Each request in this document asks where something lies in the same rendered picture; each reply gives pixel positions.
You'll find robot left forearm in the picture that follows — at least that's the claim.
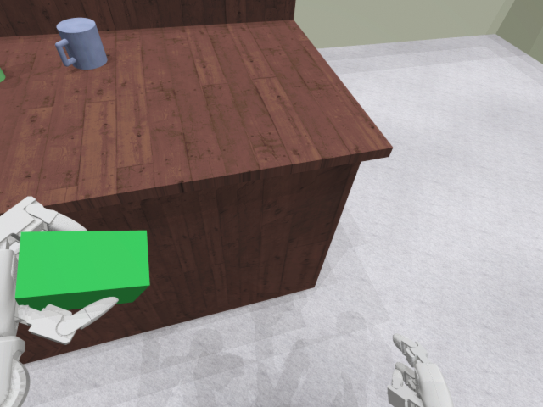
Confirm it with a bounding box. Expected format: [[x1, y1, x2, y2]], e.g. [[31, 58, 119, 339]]
[[0, 336, 30, 407]]

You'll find right robot hand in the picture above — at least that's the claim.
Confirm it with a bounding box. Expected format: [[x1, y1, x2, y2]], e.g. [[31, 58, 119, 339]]
[[387, 333, 454, 407]]

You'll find sponge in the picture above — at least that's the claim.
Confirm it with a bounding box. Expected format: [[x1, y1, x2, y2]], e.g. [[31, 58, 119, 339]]
[[15, 231, 150, 311]]

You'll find table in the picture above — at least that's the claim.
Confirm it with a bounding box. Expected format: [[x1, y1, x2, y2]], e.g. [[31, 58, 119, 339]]
[[0, 0, 393, 364]]

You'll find left robot hand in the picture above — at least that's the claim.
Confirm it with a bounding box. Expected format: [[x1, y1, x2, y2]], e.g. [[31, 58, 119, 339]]
[[0, 197, 119, 345]]

